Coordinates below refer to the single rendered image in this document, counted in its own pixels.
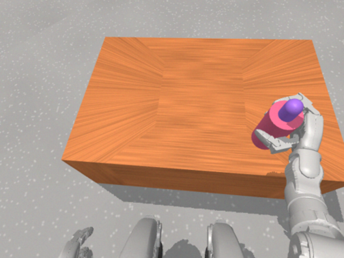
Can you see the left robot hand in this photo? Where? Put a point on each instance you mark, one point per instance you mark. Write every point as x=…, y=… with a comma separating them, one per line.
x=71, y=249

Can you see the bottle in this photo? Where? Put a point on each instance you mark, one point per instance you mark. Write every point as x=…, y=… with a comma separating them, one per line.
x=281, y=119

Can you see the right robot hand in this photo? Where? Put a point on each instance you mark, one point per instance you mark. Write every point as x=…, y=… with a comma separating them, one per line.
x=308, y=135

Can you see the right robot arm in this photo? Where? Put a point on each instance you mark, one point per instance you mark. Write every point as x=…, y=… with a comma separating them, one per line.
x=314, y=233

